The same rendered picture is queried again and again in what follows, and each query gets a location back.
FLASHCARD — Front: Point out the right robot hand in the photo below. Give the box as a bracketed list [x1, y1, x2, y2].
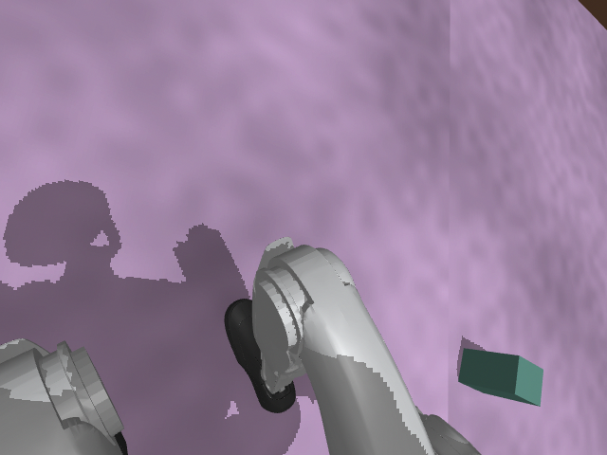
[415, 406, 481, 455]

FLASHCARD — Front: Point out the right robot foot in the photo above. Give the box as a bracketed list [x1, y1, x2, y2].
[225, 299, 296, 413]

